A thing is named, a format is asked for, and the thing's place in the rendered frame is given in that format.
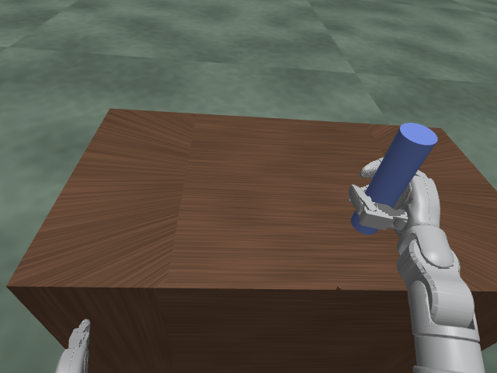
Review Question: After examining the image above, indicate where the can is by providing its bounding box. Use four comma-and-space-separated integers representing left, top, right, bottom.
351, 123, 438, 235

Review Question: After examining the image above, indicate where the right robot arm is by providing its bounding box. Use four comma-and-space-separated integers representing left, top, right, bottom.
397, 225, 485, 373

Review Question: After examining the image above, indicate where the right robot hand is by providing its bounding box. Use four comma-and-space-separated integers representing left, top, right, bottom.
347, 157, 440, 239

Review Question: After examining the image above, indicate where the left robot hand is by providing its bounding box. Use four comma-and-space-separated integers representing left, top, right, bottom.
55, 319, 91, 373

